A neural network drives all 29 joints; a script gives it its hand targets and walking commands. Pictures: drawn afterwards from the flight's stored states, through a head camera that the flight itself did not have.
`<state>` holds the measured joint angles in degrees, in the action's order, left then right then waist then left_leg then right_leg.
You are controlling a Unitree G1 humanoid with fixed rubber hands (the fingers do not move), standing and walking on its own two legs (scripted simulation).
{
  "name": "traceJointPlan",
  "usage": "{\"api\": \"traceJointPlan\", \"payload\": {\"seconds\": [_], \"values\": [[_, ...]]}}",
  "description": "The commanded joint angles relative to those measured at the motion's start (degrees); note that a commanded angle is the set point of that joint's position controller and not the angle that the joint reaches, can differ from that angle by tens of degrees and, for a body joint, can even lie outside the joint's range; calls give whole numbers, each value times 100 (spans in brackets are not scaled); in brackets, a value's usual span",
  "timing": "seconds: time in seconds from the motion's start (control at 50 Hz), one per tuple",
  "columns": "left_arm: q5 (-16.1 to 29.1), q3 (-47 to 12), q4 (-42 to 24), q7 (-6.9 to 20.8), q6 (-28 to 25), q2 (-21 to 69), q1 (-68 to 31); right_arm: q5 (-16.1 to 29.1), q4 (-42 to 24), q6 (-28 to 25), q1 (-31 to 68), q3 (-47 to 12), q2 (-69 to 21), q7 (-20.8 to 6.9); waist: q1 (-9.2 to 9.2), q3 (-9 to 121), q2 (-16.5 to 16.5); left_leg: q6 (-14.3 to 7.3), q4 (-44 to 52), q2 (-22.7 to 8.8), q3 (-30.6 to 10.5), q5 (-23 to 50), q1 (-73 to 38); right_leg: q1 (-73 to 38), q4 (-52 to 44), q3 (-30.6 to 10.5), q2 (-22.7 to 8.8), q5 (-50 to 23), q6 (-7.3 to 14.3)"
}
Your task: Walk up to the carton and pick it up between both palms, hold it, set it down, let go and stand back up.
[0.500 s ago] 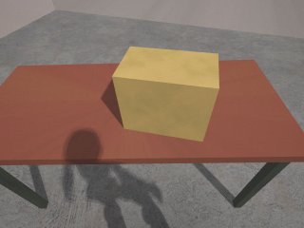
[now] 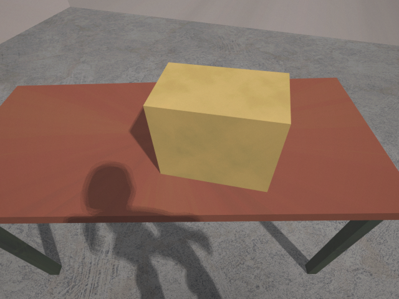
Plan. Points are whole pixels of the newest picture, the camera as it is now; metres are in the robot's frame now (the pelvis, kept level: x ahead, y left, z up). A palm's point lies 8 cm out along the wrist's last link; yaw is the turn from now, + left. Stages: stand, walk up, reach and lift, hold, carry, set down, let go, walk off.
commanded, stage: stand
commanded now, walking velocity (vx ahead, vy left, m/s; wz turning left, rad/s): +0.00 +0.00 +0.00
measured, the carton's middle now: (218, 128) +0.51 -0.02 +0.03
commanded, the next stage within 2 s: none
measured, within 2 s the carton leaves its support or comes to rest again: neither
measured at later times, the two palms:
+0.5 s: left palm out of the picture +0.08 +0.28 -0.12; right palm out of the picture +0.07 -0.29 -0.13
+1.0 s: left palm out of the picture +0.09 +0.27 -0.12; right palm out of the picture +0.08 -0.30 -0.13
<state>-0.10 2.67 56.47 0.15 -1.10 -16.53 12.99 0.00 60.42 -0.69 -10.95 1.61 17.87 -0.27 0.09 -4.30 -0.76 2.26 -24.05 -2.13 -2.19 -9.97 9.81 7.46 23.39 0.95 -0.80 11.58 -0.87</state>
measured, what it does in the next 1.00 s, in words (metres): stands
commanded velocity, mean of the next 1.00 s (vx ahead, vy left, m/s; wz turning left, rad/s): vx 0.00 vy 0.00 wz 0.00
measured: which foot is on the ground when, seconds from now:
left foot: down 0.00-1.00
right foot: down 0.00-1.00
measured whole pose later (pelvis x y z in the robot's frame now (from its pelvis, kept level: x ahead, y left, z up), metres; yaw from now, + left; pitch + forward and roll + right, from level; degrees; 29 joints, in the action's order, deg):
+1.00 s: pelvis +0.04 -0.01 +0.00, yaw +0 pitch -3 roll +0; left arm 0.2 2.4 60.7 -1.2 -1.4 -16.0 11.4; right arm -0.1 65.1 -0.7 -9.1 2.0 17.7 1.0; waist 0.2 -3.7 -1.1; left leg 3.1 -19.1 -3.0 -1.7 -11.1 4.6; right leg 2.9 19.3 0.8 -0.1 13.0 0.0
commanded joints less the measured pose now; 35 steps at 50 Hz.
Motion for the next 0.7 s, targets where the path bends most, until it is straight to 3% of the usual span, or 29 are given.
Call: {"api": "traceJointPlan", "payload": {"seconds": [0.0, 0.68], "values": [[8, 282, -341, -99, -154, -1270, -38, 7, -305, -141, 75, 266, 1210, 97, 4, 118, 43, -259, 594, -529, -414, 64, 15, 160, -738, -562, -603, 88, 145], [33, 230, 48, -211, -169, -1277, -170, 4, 112, -123, 230, 262, 1193, 204, 16, 311, 87, -230, 721, -612, -249, 975, -491, -225, -793, -462, -680, -1094, 153]]}}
